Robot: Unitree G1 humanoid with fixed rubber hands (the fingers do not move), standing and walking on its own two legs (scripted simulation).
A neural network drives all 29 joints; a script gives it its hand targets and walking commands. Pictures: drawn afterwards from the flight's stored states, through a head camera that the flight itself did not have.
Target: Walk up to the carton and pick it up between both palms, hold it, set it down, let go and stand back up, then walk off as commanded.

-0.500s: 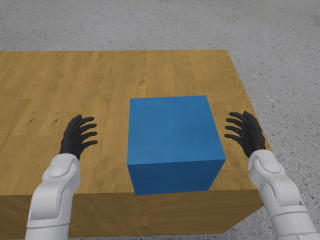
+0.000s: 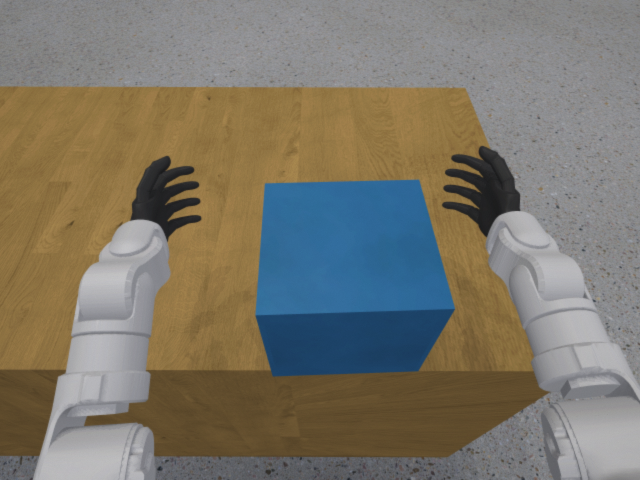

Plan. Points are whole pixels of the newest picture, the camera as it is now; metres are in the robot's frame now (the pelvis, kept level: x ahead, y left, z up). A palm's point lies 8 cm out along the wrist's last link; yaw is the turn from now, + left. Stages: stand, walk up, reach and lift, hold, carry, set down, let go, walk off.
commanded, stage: reach and lift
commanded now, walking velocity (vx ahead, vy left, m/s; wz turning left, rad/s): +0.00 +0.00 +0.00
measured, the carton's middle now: (344, 280) +0.36 +0.01 +0.03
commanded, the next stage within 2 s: none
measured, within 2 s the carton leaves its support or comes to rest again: neither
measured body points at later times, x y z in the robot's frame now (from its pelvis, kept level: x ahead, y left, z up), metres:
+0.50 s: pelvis +0.01 +0.01 +0.00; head +0.07 +0.02 +0.44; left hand +0.37 +0.24 +0.02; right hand +0.43 -0.14 +0.04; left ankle -0.01 +0.14 -0.75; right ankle +0.03 -0.11 -0.75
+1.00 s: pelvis +0.01 +0.01 -0.01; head +0.05 +0.01 +0.44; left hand +0.38 +0.20 +0.02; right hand +0.44 -0.13 +0.04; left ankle -0.01 +0.14 -0.75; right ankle +0.03 -0.11 -0.75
